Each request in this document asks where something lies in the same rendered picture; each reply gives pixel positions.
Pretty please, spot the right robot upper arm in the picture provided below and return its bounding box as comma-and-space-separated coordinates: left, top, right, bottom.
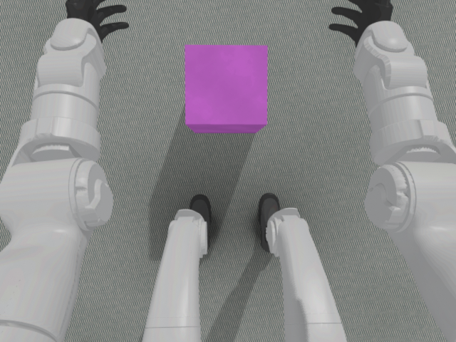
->
364, 161, 456, 342

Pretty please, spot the left robot foot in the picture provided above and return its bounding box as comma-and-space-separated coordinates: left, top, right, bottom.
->
190, 195, 212, 250

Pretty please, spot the robot right hand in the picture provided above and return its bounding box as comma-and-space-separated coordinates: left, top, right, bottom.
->
329, 0, 393, 47

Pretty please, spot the left robot upper arm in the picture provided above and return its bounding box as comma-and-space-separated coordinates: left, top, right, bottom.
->
0, 157, 113, 342

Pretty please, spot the robot left hand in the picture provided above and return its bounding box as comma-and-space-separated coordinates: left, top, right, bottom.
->
66, 0, 129, 43

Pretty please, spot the right robot forearm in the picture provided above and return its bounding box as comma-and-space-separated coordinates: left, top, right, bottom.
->
353, 21, 456, 166

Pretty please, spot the carton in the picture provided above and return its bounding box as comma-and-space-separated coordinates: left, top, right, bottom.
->
185, 45, 268, 133

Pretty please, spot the left robot forearm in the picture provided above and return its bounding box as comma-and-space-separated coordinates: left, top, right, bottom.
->
0, 18, 107, 228

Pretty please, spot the robot right shin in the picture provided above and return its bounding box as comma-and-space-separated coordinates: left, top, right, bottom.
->
266, 208, 309, 244

